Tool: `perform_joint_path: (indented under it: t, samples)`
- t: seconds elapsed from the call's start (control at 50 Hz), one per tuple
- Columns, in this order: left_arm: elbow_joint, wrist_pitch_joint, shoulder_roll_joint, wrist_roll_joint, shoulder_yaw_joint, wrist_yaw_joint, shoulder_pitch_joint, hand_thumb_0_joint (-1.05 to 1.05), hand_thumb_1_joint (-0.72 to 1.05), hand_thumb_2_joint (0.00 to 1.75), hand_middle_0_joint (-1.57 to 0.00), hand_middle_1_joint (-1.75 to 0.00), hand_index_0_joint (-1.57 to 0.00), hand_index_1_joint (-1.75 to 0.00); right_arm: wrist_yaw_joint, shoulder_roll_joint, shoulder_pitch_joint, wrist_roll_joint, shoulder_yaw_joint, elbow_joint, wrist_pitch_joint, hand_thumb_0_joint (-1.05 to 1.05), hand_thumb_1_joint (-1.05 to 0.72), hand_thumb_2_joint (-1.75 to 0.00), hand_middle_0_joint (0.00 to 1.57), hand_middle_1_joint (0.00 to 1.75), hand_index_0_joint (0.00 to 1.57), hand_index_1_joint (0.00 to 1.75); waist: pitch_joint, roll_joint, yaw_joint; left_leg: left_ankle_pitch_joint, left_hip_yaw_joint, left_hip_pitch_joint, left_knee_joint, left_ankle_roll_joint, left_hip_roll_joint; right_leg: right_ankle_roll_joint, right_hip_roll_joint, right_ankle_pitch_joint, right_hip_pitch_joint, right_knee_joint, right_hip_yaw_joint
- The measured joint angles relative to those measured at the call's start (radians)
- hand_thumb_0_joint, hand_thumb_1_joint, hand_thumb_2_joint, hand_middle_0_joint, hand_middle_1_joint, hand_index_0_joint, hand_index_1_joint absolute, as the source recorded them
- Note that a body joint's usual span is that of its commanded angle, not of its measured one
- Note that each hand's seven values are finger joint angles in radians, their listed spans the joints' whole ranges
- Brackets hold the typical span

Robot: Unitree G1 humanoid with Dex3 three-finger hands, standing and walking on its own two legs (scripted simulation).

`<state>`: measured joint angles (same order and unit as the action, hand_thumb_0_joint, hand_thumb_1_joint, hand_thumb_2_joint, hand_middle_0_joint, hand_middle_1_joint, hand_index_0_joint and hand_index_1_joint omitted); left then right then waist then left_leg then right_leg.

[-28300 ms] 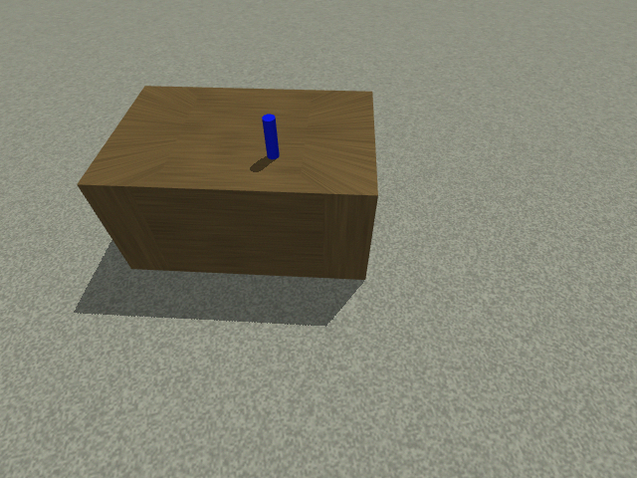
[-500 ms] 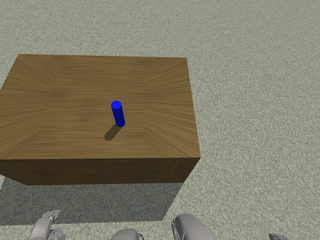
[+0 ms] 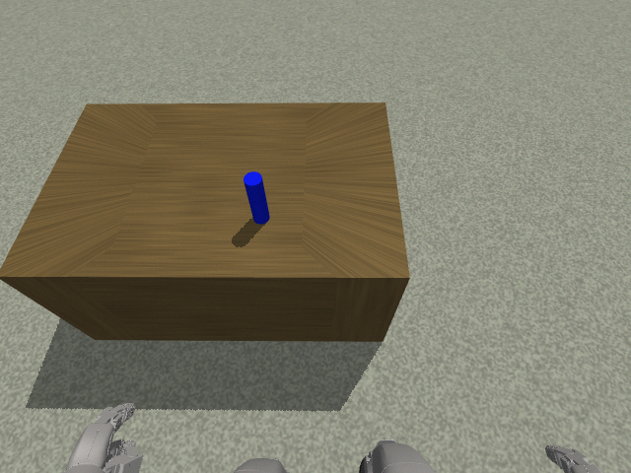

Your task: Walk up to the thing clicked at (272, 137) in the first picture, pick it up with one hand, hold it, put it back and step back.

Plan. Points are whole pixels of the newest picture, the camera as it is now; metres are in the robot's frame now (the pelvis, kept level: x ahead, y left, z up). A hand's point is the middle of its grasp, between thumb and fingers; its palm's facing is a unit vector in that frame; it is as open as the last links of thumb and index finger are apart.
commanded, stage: step back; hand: left
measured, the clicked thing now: (257, 199) +0.67 +0.16 -0.23
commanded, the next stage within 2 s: none
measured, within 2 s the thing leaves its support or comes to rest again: neither
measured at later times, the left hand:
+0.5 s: hand out of the picture -0.05 +0.22 -0.13, palm faces -0.06 -0.91 -0.41, open 7.4 cm
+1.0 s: hand out of the picture -0.20 +0.22 -0.14, palm faces -0.02 -0.92 -0.40, open 7.4 cm
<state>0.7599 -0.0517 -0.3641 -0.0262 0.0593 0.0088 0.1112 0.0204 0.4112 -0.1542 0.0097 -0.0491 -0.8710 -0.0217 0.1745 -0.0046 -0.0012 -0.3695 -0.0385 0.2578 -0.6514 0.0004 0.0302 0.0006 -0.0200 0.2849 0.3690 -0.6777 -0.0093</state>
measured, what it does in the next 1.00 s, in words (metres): walks backwards: right foot, then left foot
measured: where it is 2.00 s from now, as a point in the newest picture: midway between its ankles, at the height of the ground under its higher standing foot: outside the picture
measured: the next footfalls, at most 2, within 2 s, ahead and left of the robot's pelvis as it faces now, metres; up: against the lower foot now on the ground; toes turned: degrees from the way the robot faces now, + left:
right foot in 0.36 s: -0.09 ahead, -0.15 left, +0.00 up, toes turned -1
left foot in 0.74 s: -0.19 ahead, +0.08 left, +0.00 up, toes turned -1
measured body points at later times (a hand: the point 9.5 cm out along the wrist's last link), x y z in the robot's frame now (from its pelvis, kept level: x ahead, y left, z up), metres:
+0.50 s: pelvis -0.14 -0.04 +0.00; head -0.09 -0.07 +0.45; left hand -0.05 +0.27 -0.10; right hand -0.04 -0.37 -0.12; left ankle -0.10 +0.11 -0.66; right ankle -0.13 -0.15 -0.72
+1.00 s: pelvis -0.30 -0.05 +0.00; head -0.25 -0.05 +0.45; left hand -0.20 +0.27 -0.11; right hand -0.19 -0.36 -0.10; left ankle -0.23 +0.08 -0.72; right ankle -0.34 -0.18 -0.68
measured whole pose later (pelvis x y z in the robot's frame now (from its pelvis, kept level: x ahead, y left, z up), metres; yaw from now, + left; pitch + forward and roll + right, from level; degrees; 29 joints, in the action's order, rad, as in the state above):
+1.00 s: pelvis -0.30 -0.05 +0.00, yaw -2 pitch -2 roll +0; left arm 0.84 -0.06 -0.39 -0.02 0.08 0.00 0.17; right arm 0.01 0.38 -0.12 0.04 -0.05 -0.83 -0.03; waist 0.16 0.00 -0.02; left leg -0.22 0.01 0.36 -0.62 -0.01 -0.04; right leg -0.01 0.04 0.52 0.33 -0.94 -0.08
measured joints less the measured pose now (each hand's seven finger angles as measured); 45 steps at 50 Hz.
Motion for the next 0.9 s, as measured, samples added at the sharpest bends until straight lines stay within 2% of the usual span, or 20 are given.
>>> perform_joint_path:
  t: [0.04, 0.08, 0.1, 0.14, 0.2, 0.26, 0.32, 0.36, 0.38, 0.4, 0.44, 0.46, 0.5, 0.56, 0.68, 0.72, 0.76, 0.82, 0.86, 0.9]
  samples:
    - [0.004, -0.009, -0.017, 0.006, 0.007, -0.002, -0.014, 0.01, 0.90, 0.90, -0.21, -0.30, -0.21, -0.30, -0.005, -0.019, 0.008, 0.014, -0.004, -0.010, 0.004, 0.00, -0.91, -0.89, 0.20, 0.30, 0.21, 0.30, 0.018, 0.043, -0.012, 0.029, 0.026, -0.004, 0.011, -0.011, 0.019, 0.004, -0.005, 0.045, 0.027, -0.059, -0.039]
    - [0.024, -0.020, -0.020, 0.004, 0.014, 0.003, -0.012, 0.01, 0.90, 0.90, -0.20, -0.30, -0.21, -0.30, -0.018, -0.028, 0.006, 0.018, 0.003, -0.008, 0.008, 0.00, -0.91, -0.89, 0.20, 0.30, 0.21, 0.30, 0.012, 0.039, -0.001, 0.032, 0.016, 0.014, -0.001, -0.017, 0.002, 0.012, 0.065, 0.205, 0.064, -0.209, -0.094]
    - [0.034, -0.024, -0.023, 0.005, 0.018, 0.004, -0.009, 0.01, 0.90, 0.90, -0.20, -0.30, -0.21, -0.30, -0.019, -0.034, 0.003, 0.019, 0.007, -0.007, 0.010, 0.00, -0.91, -0.89, 0.20, 0.30, 0.21, 0.30, 0.008, 0.037, 0.005, 0.043, 0.010, 0.016, 0.009, -0.018, -0.007, 0.016, 0.097, 0.239, 0.083, -0.299, -0.113]
    - [0.043, -0.023, -0.030, 0.010, 0.024, 0.004, 0.004, 0.01, 0.90, 0.90, -0.20, -0.30, -0.21, -0.30, -0.016, -0.045, 0.000, 0.020, 0.012, -0.004, 0.010, 0.00, -0.90, -0.89, 0.20, 0.30, 0.21, 0.30, -0.004, 0.041, 0.001, 0.073, 0.012, 0.019, 0.041, -0.015, -0.023, 0.018, 0.134, 0.246, 0.108, -0.442, -0.134]
    - [0.049, -0.018, -0.035, 0.010, 0.034, -0.002, 0.030, 0.01, 0.90, 0.90, -0.20, -0.30, -0.21, -0.30, -0.011, -0.047, 0.004, 0.022, 0.011, 0.012, 0.009, 0.00, -0.90, -0.89, 0.20, 0.30, 0.21, 0.30, -0.009, 0.037, -0.007, 0.104, 0.018, 0.036, 0.061, -0.015, -0.045, 0.000, 0.135, 0.238, 0.092, -0.509, -0.134]
    - [0.055, -0.018, -0.040, 0.006, 0.038, -0.008, 0.054, 0.01, 0.90, 0.90, -0.20, -0.30, -0.21, -0.30, -0.008, -0.042, 0.016, 0.021, 0.007, 0.039, 0.013, 0.00, -0.90, -0.89, 0.20, 0.30, 0.21, 0.30, -0.004, 0.034, -0.011, 0.125, 0.029, 0.065, 0.056, -0.012, -0.061, -0.019, 0.105, 0.243, 0.033, -0.419, -0.131]
    - [0.067, -0.014, -0.040, 0.004, 0.037, -0.012, 0.069, 0.01, 0.90, 0.90, -0.20, -0.30, -0.21, -0.30, -0.010, -0.030, 0.028, 0.022, 0.006, 0.066, 0.012, 0.00, -0.90, -0.89, 0.20, 0.30, 0.21, 0.30, 0.002, 0.024, -0.014, 0.136, 0.041, 0.106, 0.025, 0.004, -0.079, -0.018, 0.060, 0.230, -0.042, -0.234, -0.097]
    - [0.078, -0.005, -0.037, 0.002, 0.035, -0.015, 0.079, 0.01, 0.90, 0.90, -0.20, -0.30, -0.21, -0.30, -0.011, -0.017, 0.036, 0.018, 0.006, 0.075, 0.003, 0.00, -0.90, -0.89, 0.20, 0.30, 0.21, 0.30, -0.002, 0.012, -0.017, 0.135, 0.044, 0.143, -0.016, 0.022, -0.092, -0.006, 0.037, 0.137, -0.113, -0.039, -0.066]
    - [0.090, 0.001, -0.023, -0.003, 0.035, -0.014, 0.076, 0.01, 0.90, 0.90, -0.20, -0.30, -0.21, -0.30, -0.011, -0.004, 0.044, 0.014, 0.002, 0.073, -0.004, 0.00, -0.90, -0.89, 0.20, 0.30, 0.21, 0.30, 0.006, -0.019, -0.014, 0.132, 0.029, 0.160, -0.043, 0.030, -0.111, -0.002, 0.053, 0.113, -0.130, 0.003, -0.048]
    - [0.097, 0.005, -0.006, -0.009, 0.032, -0.016, 0.076, 0.01, 0.91, 0.90, -0.20, -0.30, -0.21, -0.30, -0.008, 0.008, 0.048, 0.008, -0.003, 0.067, -0.012, 0.00, -0.90, -0.89, 0.20, 0.30, 0.21, 0.30, 0.013, -0.054, -0.002, 0.113, -0.011, 0.175, -0.068, 0.017, -0.113, 0.004, 0.071, 0.105, -0.131, 0.004, -0.025]
    - [0.093, 0.006, 0.007, -0.015, 0.020, -0.024, 0.092, 0.01, 0.90, 0.90, -0.20, -0.30, -0.21, -0.30, 0.003, 0.006, 0.043, -0.002, -0.011, 0.043, -0.028, 0.00, -0.90, -0.89, 0.20, 0.30, 0.21, 0.30, -0.004, -0.048, -0.011, -0.061, -0.067, 0.217, -0.216, 0.005, -0.036, 0.015, 0.054, 0.102, -0.102, -0.022, -0.031]
    - [0.091, 0.006, 0.013, -0.012, 0.016, -0.024, 0.099, 0.01, 0.90, 0.90, -0.20, -0.30, -0.21, -0.30, 0.006, 0.006, 0.036, -0.007, -0.011, 0.034, -0.033, 0.00, -0.90, -0.89, 0.20, 0.30, 0.21, 0.30, -0.010, -0.039, -0.018, -0.101, -0.086, 0.234, -0.310, 0.003, 0.008, 0.018, 0.042, 0.091, -0.095, -0.018, -0.040]
    - [0.088, 0.005, 0.026, -0.011, 0.011, -0.020, 0.103, 0.01, 0.90, 0.90, -0.21, -0.30, -0.21, -0.30, 0.008, 0.012, 0.016, -0.016, -0.009, 0.025, -0.030, 0.00, -0.91, -0.89, 0.20, 0.30, 0.21, 0.30, -0.022, -0.036, -0.019, -0.113, -0.104, 0.251, -0.443, 0.001, 0.065, 0.018, 0.023, 0.060, -0.087, 0.009, -0.042]
    - [0.069, 0.004, 0.030, -0.014, 0.011, -0.011, 0.087, 0.01, 0.90, 0.90, -0.21, -0.30, -0.21, -0.30, 0.010, 0.013, -0.016, -0.014, -0.004, 0.019, -0.021, 0.00, -0.91, -0.89, 0.20, 0.30, 0.21, 0.30, -0.026, -0.033, -0.017, -0.118, -0.089, 0.225, -0.497, 0.009, 0.089, 0.020, 0.009, 0.021, -0.066, 0.035, -0.031]
    - [0.008, 0.013, 0.008, -0.013, 0.008, 0.008, 0.025, 0.01, 0.90, 0.90, -0.21, -0.30, -0.21, -0.30, 0.003, -0.004, -0.045, -0.001, 0.000, 0.004, -0.023, 0.00, -0.91, -0.89, 0.20, 0.30, 0.21, 0.30, 0.000, -0.018, -0.010, -0.139, -0.023, 0.072, -0.221, 0.009, 0.038, 0.018, -0.009, -0.030, 0.001, 0.021, 0.016]
    - [-0.003, 0.007, -0.005, -0.004, 0.005, 0.007, 0.005, 0.01, 0.90, 0.90, -0.21, -0.30, -0.21, -0.30, -0.003, -0.010, -0.047, 0.003, 0.000, 0.001, -0.016, 0.00, -0.91, -0.89, 0.20, 0.30, 0.21, 0.30, 0.005, -0.006, -0.003, -0.053, 0.006, 0.004, -0.049, -0.002, 0.019, 0.011, -0.020, -0.034, 0.035, -0.012, 0.029]
    - [-0.001, -0.004, -0.021, 0.002, 0.004, 0.005, -0.014, 0.01, 0.90, 0.90, -0.21, -0.30, -0.21, -0.30, -0.007, -0.029, -0.037, 0.016, -0.004, -0.008, -0.011, 0.00, -0.91, -0.89, 0.20, 0.30, 0.21, 0.30, 0.022, 0.038, -0.007, 0.020, 0.030, -0.009, 0.001, -0.018, 0.039, 0.010, -0.036, -0.016, 0.066, -0.057, 0.001]
    - [0.033, -0.021, -0.018, 0.006, 0.011, 0.012, -0.012, 0.01, 0.90, 0.90, -0.20, -0.30, -0.21, -0.30, -0.023, -0.037, -0.030, 0.025, 0.004, -0.008, -0.010, 0.00, -0.90, -0.89, 0.20, 0.30, 0.21, 0.30, 0.015, 0.030, 0.007, 0.039, 0.022, 0.016, -0.013, -0.028, 0.014, 0.016, 0.064, 0.223, 0.115, -0.287, -0.085]
    - [0.051, -0.024, -0.022, 0.013, 0.015, 0.012, 0.002, 0.01, 0.90, 0.90, -0.20, -0.30, -0.21, -0.30, -0.019, -0.045, -0.023, 0.028, 0.010, -0.009, -0.011, 0.00, -0.90, -0.89, 0.20, 0.30, 0.21, 0.30, -0.001, 0.030, 0.007, 0.072, 0.023, 0.023, 0.018, -0.025, -0.006, 0.017, 0.114, 0.244, 0.133, -0.444, -0.117]
    - [0.061, -0.019, -0.024, 0.015, 0.020, 0.006, 0.020, 0.01, 0.90, 0.90, -0.20, -0.30, -0.21, -0.30, -0.016, -0.046, -0.012, 0.028, 0.010, -0.003, -0.012, 0.00, -0.90, -0.89, 0.20, 0.30, 0.21, 0.30, -0.013, 0.028, -0.001, 0.102, 0.029, 0.037, 0.040, -0.024, -0.025, 0.010, 0.125, 0.238, 0.117, -0.505, -0.115]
